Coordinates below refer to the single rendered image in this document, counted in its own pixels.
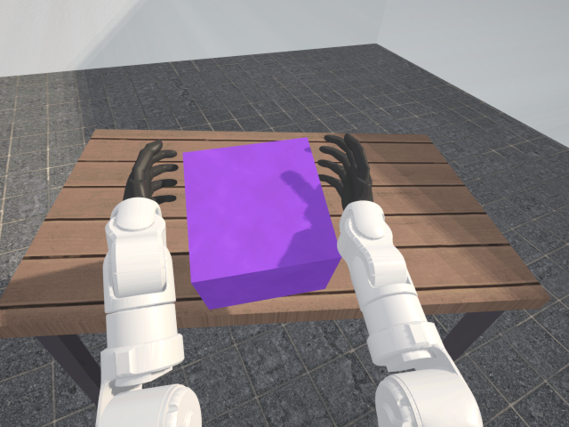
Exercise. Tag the carton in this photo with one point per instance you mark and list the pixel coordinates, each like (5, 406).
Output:
(258, 223)

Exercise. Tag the table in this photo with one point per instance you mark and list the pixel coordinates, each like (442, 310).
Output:
(457, 258)

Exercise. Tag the left robot upper arm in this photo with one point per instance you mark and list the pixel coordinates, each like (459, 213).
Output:
(173, 405)

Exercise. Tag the right robot forearm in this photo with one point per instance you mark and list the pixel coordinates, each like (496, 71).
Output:
(400, 337)

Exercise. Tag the right robot upper arm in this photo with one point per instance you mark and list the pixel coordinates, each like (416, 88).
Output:
(435, 397)

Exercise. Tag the left robot forearm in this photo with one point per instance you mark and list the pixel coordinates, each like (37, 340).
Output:
(143, 342)

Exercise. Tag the left robot hand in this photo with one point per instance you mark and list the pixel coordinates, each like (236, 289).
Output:
(140, 184)

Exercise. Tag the right robot hand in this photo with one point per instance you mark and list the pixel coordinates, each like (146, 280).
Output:
(356, 182)

